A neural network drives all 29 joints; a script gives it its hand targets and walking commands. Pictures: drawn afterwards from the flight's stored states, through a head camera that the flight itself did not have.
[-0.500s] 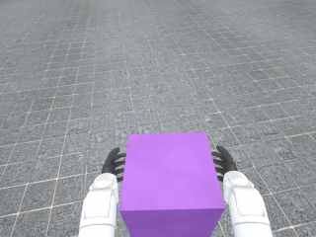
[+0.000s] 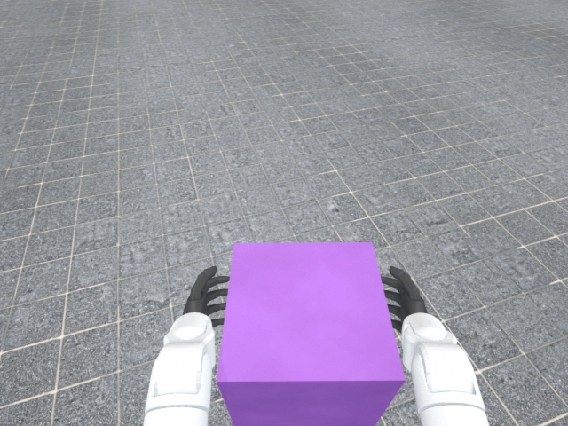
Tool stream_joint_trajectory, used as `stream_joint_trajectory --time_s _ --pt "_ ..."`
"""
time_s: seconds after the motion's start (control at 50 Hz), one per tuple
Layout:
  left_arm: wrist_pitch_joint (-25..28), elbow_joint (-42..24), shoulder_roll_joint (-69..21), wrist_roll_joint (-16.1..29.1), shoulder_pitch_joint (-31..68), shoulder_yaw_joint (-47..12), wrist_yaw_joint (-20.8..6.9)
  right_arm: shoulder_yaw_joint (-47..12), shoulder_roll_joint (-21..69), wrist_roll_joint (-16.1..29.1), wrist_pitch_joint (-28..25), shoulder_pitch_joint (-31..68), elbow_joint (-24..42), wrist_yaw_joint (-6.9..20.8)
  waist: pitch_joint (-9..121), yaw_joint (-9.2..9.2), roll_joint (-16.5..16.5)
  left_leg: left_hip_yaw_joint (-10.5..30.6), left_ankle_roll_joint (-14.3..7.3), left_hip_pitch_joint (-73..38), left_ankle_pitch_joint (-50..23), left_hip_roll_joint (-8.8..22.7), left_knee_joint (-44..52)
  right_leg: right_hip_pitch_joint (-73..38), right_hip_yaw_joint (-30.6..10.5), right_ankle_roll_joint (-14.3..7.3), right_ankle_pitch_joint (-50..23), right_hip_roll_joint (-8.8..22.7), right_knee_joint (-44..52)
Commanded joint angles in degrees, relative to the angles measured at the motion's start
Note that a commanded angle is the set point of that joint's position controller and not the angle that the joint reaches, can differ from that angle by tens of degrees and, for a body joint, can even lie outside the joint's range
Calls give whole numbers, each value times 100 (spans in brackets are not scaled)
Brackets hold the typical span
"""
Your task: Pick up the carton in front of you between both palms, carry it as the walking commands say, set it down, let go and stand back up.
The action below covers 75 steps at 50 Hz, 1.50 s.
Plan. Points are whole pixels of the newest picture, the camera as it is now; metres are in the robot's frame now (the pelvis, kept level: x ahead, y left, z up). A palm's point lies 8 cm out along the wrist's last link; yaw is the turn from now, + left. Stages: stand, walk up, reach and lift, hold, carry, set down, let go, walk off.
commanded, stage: hold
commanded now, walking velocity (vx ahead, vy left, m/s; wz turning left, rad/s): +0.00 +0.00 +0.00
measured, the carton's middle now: (303, 342) +0.28 -0.01 -0.05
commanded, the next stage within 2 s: set down in 0.38 s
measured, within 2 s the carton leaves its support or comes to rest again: neither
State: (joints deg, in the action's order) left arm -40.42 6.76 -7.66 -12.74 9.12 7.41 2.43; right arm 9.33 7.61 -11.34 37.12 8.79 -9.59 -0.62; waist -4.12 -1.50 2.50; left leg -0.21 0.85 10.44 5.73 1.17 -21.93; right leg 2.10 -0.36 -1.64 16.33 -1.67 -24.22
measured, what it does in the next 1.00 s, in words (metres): lowers itself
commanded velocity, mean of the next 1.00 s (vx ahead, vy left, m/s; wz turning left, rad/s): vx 0.00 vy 0.00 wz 0.00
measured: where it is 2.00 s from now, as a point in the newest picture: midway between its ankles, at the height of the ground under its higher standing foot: outside the picture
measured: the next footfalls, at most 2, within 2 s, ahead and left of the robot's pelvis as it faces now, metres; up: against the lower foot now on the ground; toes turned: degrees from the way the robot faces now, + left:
none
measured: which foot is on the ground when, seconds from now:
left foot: down 0.00-1.00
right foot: down 0.00-1.00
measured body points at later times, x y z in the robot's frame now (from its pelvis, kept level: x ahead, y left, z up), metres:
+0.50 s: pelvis -0.01 +0.05 +0.00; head -0.05 +0.08 +0.44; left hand +0.29 +0.19 +0.03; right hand +0.27 -0.11 +0.03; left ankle +0.07 +0.13 -0.74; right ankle -0.03 -0.10 -0.74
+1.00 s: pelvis -0.05 +0.03 -0.08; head +0.12 +0.06 +0.34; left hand +0.33 +0.20 -0.15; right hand +0.35 -0.10 -0.14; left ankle +0.07 +0.13 -0.74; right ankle -0.03 -0.10 -0.74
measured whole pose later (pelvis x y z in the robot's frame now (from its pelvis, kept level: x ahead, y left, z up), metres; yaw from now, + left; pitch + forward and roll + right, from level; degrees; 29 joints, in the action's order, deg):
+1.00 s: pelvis -0.05 +0.03 -0.08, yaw +0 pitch +19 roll -1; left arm -11.5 33.2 -7.6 -15.7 34.0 24.1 2.4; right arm 26.0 6.2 -18.2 8.4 37.0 -40.0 0.7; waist -3.7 1.8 2.8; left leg 0.4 -1.3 60.0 11.5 -1.5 -52.8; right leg 52.7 -3.4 0.9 25.5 -2.9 -59.6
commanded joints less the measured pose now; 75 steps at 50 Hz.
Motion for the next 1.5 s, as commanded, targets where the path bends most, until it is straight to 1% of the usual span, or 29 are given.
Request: stream_joint_trajectory --time_s 0.0,0.04,0.08,0.16,0.2,0.26,0.4,0.46,0.52,0.56,0.6,0.64,0.68,0.72,0.76,0.8,0.84,0.88,0.92,0.98,1.0,1.02,1.08,1.14,1.2,1.28,1.38,1.44,1.48 --pt "275 -138 -4866 965 2184 -2771 -1168 -3290 5010 1326 -156 3060 329 1249 1361 489 -62 396 -189 -2102 -671 -732 -215 1523 -762 30 -989 -29 762" --pt "267 -15 -4936 948 2362 -2736 -1198 -3122 5024 1242 -149 3121 91 1285 1100 444 -6 402 -195 -2252 -393 -697 -205 1901 -757 -44 -469 -15 858" --pt "256 -26 -5071 1063 2597 -2876 -1266 -3019 5126 1179 -156 3123 -58 1301 1061 332 8 410 -179 -2471 -202 -662 -220 2215 -762 -130 -109 2 923" --pt "201 -164 -5251 1294 2975 -3150 -1415 -2846 5307 1044 -164 3012 -222 1291 1216 93 -54 423 -115 -2797 -53 -607 -230 2495 -771 -252 161 21 982" --pt "181 -179 -5287 1332 3120 -3194 -1460 -2732 5334 966 -179 2999 -292 1287 1247 26 -125 446 -79 -2861 70 -575 -222 2547 -761 -303 280 25 979" --pt "159 -110 -5369 1355 3179 -3195 -1495 -2657 5346 931 -209 3064 -317 1316 1342 19 -209 544 -38 -2824 327 -510 -164 2475 -733 -333 396 -9 891" --pt "145 290 -5644 1290 3271 -2913 -1526 -2622 5342 918 -233 3499 -338 1490 1543 137 -261 877 5 -2644 956 -298 85 2275 -721 -284 456 -95 615" --pt "169 867 -5799 1145 3507 -2432 -1472 -2221 5111 716 -323 3914 -803 1639 1366 171 -387 1129 1 -2297 1619 -112 240 2248 -677 -264 562 -162 283" --pt "320 1829 -5757 787 3869 -1510 -1388 -1373 4784 306 -549 4493 -1722 1788 993 203 -529 1329 -27 -1675 2382 36 347 2151 -613 -206 582 -250 -180" --pt "507 2302 -5554 508 4203 -887 -1278 -763 4497 -23 -764 4865 -2266 1796 882 232 -538 1356 -36 -1604 2527 12 206 2524 -581 -205 657 -248 -445" --pt "726 2589 -5180 197 4455 -344 -1117 -196 4206 -373 -985 5032 -2764 1694 874 261 -480 1283 -18 -1605 2358 -55 -53 3013 -573 -210 696 -247 -679" --pt "946 2700 -4748 -81 4492 44 -981 250 3967 -690 -1207 4957 -3072 1565 964 293 -344 1206 34 -1598 1929 -133 -375 3478 -588 -204 688 -260 -826" --pt "1236 2762 -4370 -269 4501 278 -883 559 3735 -940 -1458 4821 -3291 1457 1093 279 -256 1168 61 -1334 1482 -190 -691 3905 -580 -176 603 -310 -1024" --pt "1623 2810 -4053 -359 4546 352 -827 678 3530 -1080 -1802 4807 -3442 1380 1327 269 -216 1109 63 -912 1030 -269 -1112 4430 -554 -149 471 -367 -1349" --pt "2067 2840 -3897 -320 4612 223 -792 580 3449 -1032 -2218 4856 -3521 1324 1701 271 -220 1025 40 -552 662 -359 -1551 4936 -494 -127 380 -437 -1681" --pt "2481 2861 -3951 -206 4762 -51 -778 350 3523 -852 -2633 5006 -3491 1268 2253 246 -278 984 -1 -249 304 -433 -1991 5361 -433 -103 346 -501 -1997" --pt "2843 2878 -4158 -56 5007 -452 -785 15 3735 -636 -3005 5197 -3443 1194 2977 214 -327 938 -36 -52 8 -502 -2447 5826 -391 -58 342 -568 -2321" --pt "3101 2886 -4404 105 5277 -841 -790 -428 4010 -368 -3248 5482 -3264 1123 3830 207 -324 918 -80 128 -156 -571 -2916 6290 -380 -4 312 -632 -2680" --pt "3232 2823 -4631 284 5587 -1193 -794 -928 4341 -72 -3344 5886 -2960 1042 4796 247 -253 851 -125 297 -304 -643 -3317 6497 -375 58 245 -668 -2954" --pt "3303 2454 -4639 550 5901 -1752 -792 -1797 4734 415 -3321 6270 -2391 890 6291 425 -131 567 -162 597 -792 -737 -3925 6454 -338 143 76 -735 -3366" --pt "3290 2371 -4554 585 5972 -1836 -812 -1964 4789 523 -3265 6316 -2321 841 6523 457 -92 436 -166 847 -881 -764 -4123 6467 -332 165 69 -750 -3459" --pt "3257 2373 -4509 598 5989 -1853 -838 -2094 4880 603 -3183 6310 -2355 785 6541 544 -105 283 -170 1221 -832 -791 -4282 6487 -358 183 123 -751 -3499" --pt "3072 2586 -4392 497 6048 -1559 -1029 -2021 5077 608 -2910 6396 -2616 694 6156 709 6 70 -161 2417 -180 -841 -4565 6653 -436 276 490 -762 -3612" --pt "2870 2824 -4351 425 6171 -1184 -1263 -1861 5304 581 -2681 6533 -2827 690 5768 783 125 -49 -163 3365 204 -862 -4778 6820 -457 343 654 -777 -3711" --pt "2757 3091 -4308 316 6200 -825 -1451 -1654 5400 499 -2571 6564 -3015 695 5627 793 184 -98 -194 3979 74 -873 -4997 7034 -470 390 339 -774 -3845" --pt "2769 3283 -4163 201 6269 -534 -1594 -1355 5254 357 -2607 6505 -3317 639 5586 740 153 -101 -178 4652 -242 -876 -5313 7416 -489 409 -265 -757 -4147" --pt "2885 3252 -4053 310 6511 -607 -1613 -1298 4960 372 -2785 6727 -3354 534 5919 718 2 -110 -81 5303 -531 -850 -5810 7918 -466 388 -684 -787 -4699" --pt "2931 3087 -4101 527 6750 -867 -1530 -1470 4782 522 -2864 7025 -3156 473 6401 710 -73 -113 12 5533 -643 -839 -6109 8067 -377 388 -753 -837 -5103" --pt "2937 2992 -4130 643 6879 -1024 -1435 -1625 4662 648 -2886 7256 -3005 444 6764 739 -93 -115 64 5546 -694 -834 -6298 8249 -285 398 -663 -889 -5372"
